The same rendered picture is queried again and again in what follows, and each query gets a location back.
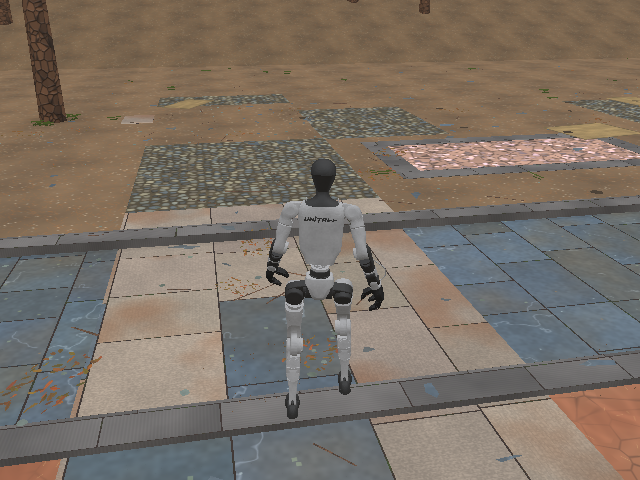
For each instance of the left robot forearm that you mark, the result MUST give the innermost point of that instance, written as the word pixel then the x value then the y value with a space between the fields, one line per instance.
pixel 273 259

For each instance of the left robot hand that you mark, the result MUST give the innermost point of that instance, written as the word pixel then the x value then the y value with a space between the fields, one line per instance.
pixel 279 271

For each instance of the right robot forearm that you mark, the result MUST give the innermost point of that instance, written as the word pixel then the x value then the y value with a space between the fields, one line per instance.
pixel 370 271

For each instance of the robot left thigh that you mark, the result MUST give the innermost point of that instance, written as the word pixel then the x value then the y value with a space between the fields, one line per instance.
pixel 294 303

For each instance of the robot left upper arm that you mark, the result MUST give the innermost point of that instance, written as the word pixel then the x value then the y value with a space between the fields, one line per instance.
pixel 290 210

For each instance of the right robot foot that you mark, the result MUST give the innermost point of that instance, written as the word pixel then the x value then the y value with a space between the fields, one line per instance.
pixel 344 386

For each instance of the right robot hand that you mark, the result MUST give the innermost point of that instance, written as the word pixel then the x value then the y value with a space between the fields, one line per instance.
pixel 378 295

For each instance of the robot right upper arm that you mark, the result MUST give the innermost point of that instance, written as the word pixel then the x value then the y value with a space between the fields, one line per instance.
pixel 354 214

